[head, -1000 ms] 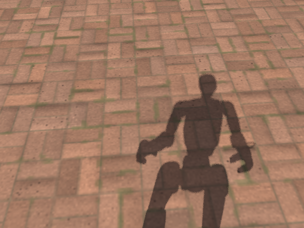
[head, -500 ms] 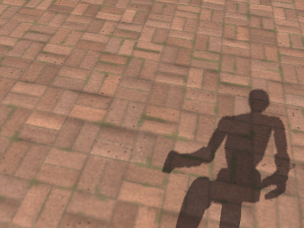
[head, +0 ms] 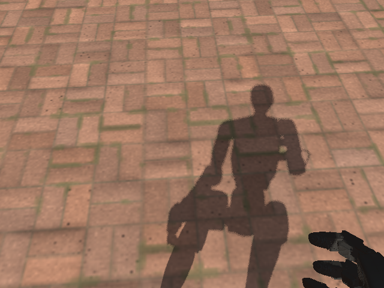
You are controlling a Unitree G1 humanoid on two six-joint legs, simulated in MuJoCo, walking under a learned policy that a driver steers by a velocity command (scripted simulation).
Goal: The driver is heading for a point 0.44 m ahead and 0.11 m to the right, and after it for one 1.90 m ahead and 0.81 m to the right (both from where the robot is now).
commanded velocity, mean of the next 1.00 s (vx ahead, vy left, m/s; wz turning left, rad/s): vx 0.54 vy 0.00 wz -0.80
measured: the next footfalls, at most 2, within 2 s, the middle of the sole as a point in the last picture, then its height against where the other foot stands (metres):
left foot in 0.12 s outside the picture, level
right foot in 0.56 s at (256, 262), level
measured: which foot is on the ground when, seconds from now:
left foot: up 0.00-0.10, down 0.12-0.52, up 0.54-0.98, down 1.00-1.00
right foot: down 0.00-0.12, up 0.14-0.54, down 0.56-1.00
